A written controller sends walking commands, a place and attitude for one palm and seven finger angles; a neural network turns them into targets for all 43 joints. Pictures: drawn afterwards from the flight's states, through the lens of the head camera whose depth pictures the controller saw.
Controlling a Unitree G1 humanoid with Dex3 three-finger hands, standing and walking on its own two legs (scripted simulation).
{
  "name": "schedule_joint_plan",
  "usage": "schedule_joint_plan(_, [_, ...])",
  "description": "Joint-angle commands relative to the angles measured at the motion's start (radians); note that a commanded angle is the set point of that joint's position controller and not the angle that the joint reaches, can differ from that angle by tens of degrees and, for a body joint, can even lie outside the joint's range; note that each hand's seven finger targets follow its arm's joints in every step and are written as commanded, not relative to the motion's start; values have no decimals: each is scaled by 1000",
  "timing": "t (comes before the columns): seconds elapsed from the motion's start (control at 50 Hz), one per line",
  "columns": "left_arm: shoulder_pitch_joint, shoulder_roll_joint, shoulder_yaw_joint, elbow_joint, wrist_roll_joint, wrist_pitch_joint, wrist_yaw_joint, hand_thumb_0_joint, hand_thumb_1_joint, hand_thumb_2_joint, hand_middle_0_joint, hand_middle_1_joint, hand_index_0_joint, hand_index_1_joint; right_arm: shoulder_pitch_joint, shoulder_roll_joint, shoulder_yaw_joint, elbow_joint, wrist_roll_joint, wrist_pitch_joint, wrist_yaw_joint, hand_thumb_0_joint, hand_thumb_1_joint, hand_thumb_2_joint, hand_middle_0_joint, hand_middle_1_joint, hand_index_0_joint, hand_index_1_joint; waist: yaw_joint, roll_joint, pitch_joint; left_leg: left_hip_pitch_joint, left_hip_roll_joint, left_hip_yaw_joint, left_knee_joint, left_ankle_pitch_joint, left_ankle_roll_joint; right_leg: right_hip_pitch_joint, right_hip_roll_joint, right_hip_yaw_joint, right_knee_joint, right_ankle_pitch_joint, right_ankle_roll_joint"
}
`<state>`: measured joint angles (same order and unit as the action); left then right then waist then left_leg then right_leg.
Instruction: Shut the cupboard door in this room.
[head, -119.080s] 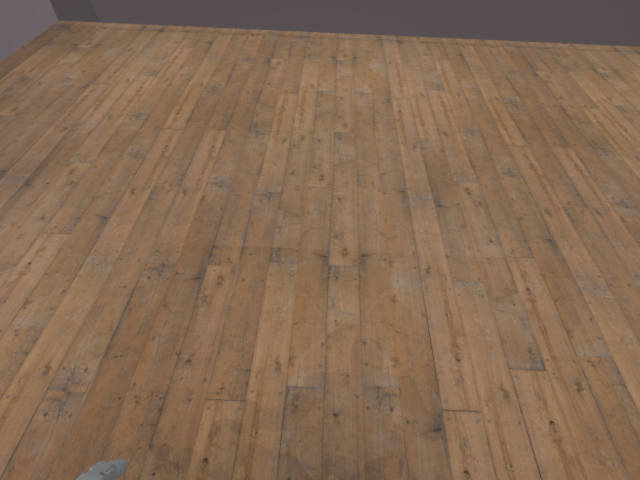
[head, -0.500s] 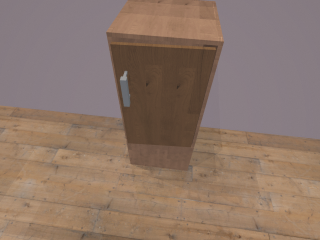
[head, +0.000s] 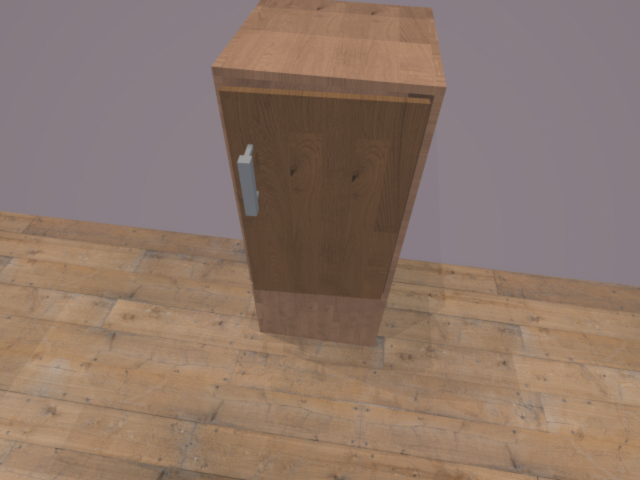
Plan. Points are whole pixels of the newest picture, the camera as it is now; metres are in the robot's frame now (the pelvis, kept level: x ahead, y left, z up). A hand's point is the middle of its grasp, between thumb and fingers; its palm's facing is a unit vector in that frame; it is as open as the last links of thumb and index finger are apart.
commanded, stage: shuffle to correct the standing spot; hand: left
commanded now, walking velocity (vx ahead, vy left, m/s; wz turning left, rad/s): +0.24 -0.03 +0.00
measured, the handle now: (250, 180) +0.64 +0.18 -0.02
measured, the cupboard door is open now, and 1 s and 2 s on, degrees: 3 3 3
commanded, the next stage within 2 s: come to a stop and stand still in 0.56 s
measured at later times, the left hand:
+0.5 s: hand out of the picture +0.15 +0.17 -0.17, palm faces +0.10 -0.96 -0.26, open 7.3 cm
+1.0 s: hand (241, 456) +0.19 +0.13 -0.18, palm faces +0.09 -0.98 -0.17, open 7.4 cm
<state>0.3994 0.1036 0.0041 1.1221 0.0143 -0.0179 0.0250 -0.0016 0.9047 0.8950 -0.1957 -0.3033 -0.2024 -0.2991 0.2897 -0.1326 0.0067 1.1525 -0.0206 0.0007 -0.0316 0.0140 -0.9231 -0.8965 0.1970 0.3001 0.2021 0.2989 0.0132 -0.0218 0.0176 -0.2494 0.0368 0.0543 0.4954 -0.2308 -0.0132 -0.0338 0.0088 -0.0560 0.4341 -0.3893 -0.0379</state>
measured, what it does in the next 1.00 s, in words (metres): walks ahead: right foot, then left foot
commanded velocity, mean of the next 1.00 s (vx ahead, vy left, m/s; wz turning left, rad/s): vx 0.06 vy -0.02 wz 0.00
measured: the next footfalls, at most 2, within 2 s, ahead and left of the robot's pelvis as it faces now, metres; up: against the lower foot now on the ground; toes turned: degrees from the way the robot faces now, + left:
right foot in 0.42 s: +0.17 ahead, -0.13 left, +0.00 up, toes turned -7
left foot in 0.76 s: +0.24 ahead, +0.06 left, +0.00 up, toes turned +4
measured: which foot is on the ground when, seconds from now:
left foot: down 0.00-0.42, up 0.44-0.74, down 0.76-1.00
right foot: down 0.00-0.16, up 0.18-0.40, down 0.42-0.80, up 0.82-1.00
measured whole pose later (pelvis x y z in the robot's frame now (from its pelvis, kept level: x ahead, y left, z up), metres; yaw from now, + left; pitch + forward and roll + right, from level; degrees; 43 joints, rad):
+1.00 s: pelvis +0.20 -0.03 +0.00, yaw +0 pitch -1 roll +1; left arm 0.28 0.14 0.03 1.06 0.02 0.02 0.03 0.00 0.90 0.89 -0.20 -0.30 -0.20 -0.30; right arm 0.05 -0.09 -0.01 1.01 -0.01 0.00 -0.04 0.01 -0.91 -0.90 0.20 0.30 0.20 0.30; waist 0.05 -0.04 0.11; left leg -0.30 0.03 0.16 0.52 -0.20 0.04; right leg -0.28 -0.06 -0.06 0.72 -0.46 0.02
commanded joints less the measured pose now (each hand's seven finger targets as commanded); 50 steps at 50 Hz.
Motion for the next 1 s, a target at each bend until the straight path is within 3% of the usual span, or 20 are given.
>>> schedule_joint_plan(0.0, [139, 120, 35, -5, 7, 0, 4, 0, 900, 900, -200, -300, -200, -300, -2, -56, -23, -74, -2, -15, 11, 0, -900, -900, 200, 300, 200, 300, 18, -111, 207, -166, -1, 42, 141, -127, 34, -156, -209, 249, -219, -149, -100])
schedule_joint_plan(0.06, [151, 123, 43, -5, 14, -13, 1, 0, 900, 900, -200, -300, -200, -300, -1, -43, -27, -95, -3, -33, 16, 0, -900, -900, 200, 300, 200, 300, 3, -94, 210, -175, 4, 68, 154, -140, 43, -123, -234, 218, -135, 132, -131])
schedule_joint_plan(0.1, [115, 112, 44, -17, 10, -17, -6, 0, 900, 900, -200, -300, -200, -300, 153, -70, -33, -50, -4, -52, 9, 0, -900, -900, 200, 300, 200, 300, -67, 43, 117, 103, 19, 27, 9, 48, 84, -212, -130, 66, 146, 376, -82])
schedule_joint_plan(0.12, [81, 90, 43, -43, 3, -24, -10, 0, 900, 900, -200, -300, -200, -300, 285, -135, -48, -4, -13, -63, -2, 0, -900, -900, 200, 300, 200, 300, -104, 246, 42, 291, 174, -203, -53, 239, 172, -374, -42, -37, 420, 285, -30])
schedule_joint_plan(0.14, [-11, 76, 34, -89, 0, -36, -12, 0, 900, 900, -200, -300, -200, -300, 392, -173, -52, 27, -15, -62, -13, 0, -900, -900, 200, 300, 200, 300, -136, 369, 31, 388, 327, -408, -153, 472, 277, -571, 16, -59, 666, -161, -17])
schedule_joint_plan(0.16, [-80, 83, 42, -111, 1, -37, -9, 0, 900, 900, -200, -300, -200, -300, 384, -162, -48, 29, -12, -58, -19, 0, -900, -900, 200, 300, 200, 300, -129, 218, 70, 326, 386, -435, -170, 502, 320, -634, -31, 17, 795, -203, -31])
schedule_joint_plan(0.2, [-109, 55, 43, -121, 4, -30, -21, 0, 900, 900, -200, -300, -200, -300, 242, -114, -40, -18, -11, -69, -17, 0, -900, -900, 200, 300, 200, 300, -64, 59, 126, 157, 358, -333, -209, 391, 272, -610, -109, 71, 737, -117, -22])
schedule_joint_plan(0.26, [-62, 22, 47, -123, 5, -4, -38, 0, 900, 900, -200, -300, -200, -300, 112, -123, -43, -56, -11, -72, -10, 0, -900, -900, 200, 300, 200, 300, 0, 186, 115, -32, 250, -142, -278, 120, 199, -406, -119, 14, 489, -29, 1])
schedule_joint_plan(0.34, [34, 42, 57, -82, 10, -13, -43, 0, 900, 900, -200, -300, -200, -300, 74, -141, -58, -63, -12, -50, 1, 0, -900, -900, 200, 300, 200, 300, 53, 93, 72, -137, 163, -57, -139, -140, 127, -116, -36, -101, 175, 141, 23])
schedule_joint_plan(0.36, [107, 85, 66, -59, 13, -22, -37, 0, 900, 900, -200, -300, -200, -300, 86, -118, -55, -61, -7, -47, 6, 0, -900, -900, 200, 300, 200, 300, 81, 10, 38, -182, 101, -14, 4, -197, 97, -3, -54, -56, 92, 112, 19])
schedule_joint_plan(0.38, [183, 185, 82, -40, 17, -35, -26, 0, 900, 900, -200, -300, -200, -300, 98, -59, -45, -80, 3, -47, 16, 0, -900, -900, 200, 300, 200, 300, 115, -240, -3, -320, -1, 82, 283, -283, 56, 111, -247, 213, -42, -29, -43])
schedule_joint_plan(0.4, [214, 260, 94, -52, 6, -30, -13, 0, 900, 900, -200, -300, -200, -300, 66, -39, -42, -128, 6, -43, 25, 0, -900, -900, 200, 300, 200, 300, 120, -348, -29, -404, -29, 67, 550, -410, 54, 109, -429, 502, -231, -105, -133])
schedule_joint_plan(0.42, [173, 241, 89, -61, 2, -30, -8, 0, 900, 900, -200, -300, -200, -300, -1, -60, -48, -142, 1, -39, 24, 0, -900, -900, 200, 300, 200, 300, 108, -257, 15, -447, 16, -8, 681, -349, 57, 37, -433, 535, -253, -123, -176])
schedule_joint_plan(0.52, [-5, 141, 57, -94, 18, -51, 5, 0, 900, 900, -200, -300, -200, -300, 5, -19, -48, -110, -5, -25, 39, 0, -900, -900, 200, 300, 200, 300, -5, -93, 64, -280, 77, 15, 508, -159, 20, -178, -325, 157, -218, 309, -144])
schedule_joint_plan(0.64, [62, 164, 58, -40, 11, -52, -5, 0, 900, 900, -200, -300, -200, -300, -85, -15, -37, -143, 1, -41, 46, 0, -900, -900, 200, 300, 200, 300, 24, -88, 38, -181, 16, 83, 182, -58, 18, -63, -275, 92, -162, 481, -130])
schedule_joint_plan(0.7, [43, 117, 43, -25, 7, -37, 2, 0, 900, 900, -200, -300, -200, -300, -24, -32, -28, -109, 2, -53, 25, 0, -900, -900, 200, 300, 200, 300, -18, -35, 14, 66, 12, 69, -52, 183, 16, -122, -198, 25, 5, 594, -54])
schedule_joint_plan(0.76, [100, 46, 14, -17, 1, -12, 22, 0, 900, 900, -200, -300, -200, -300, 14, -153, -38, -101, 10, -43, -7, 0, -900, -900, 200, 300, 200, 300, -8, 192, -59, 222, 302, -137, -52, 886, 164, -221, -88, -29, 144, -22, 53])
schedule_joint_plan(0.82, [72, 93, 19, -20, 1, 21, 26, 0, 900, 900, -200, -300, -200, -300, -85, -142, -37, -124, 18, -26, -28, 0, -900, -900, 200, 300, 200, 300, 6, 239, -8, 180, 284, -137, -94, 1003, 188, -248, -107, 12, 215, -79, 67])
schedule_joint_plan(0.9, [41, 95, 33, -52, 4, 32, 22, 0, 900, 900, -200, -300, -200, -300, -108, -178, -73, -152, 13, -6, -26, 0, -900, -900, 200, 300, 200, 300, -3, 136, -115, 249, 297, -126, -63, 923, 211, -290, -88, 19, 295, -83, 62])
schedule_joint_plan(0.98, [42, 69, 44, -88, 10, 45, 16, 0, 900, 900, -200, -300, -200, -300, -163, -173, -86, -182, 2, 11, -11, 0, -900, -900, 200, 300, 200, 300, 22, 118, -95, 25, 272, -97, -108, 464, 188, -211, -75, -2, 307, -29, 58])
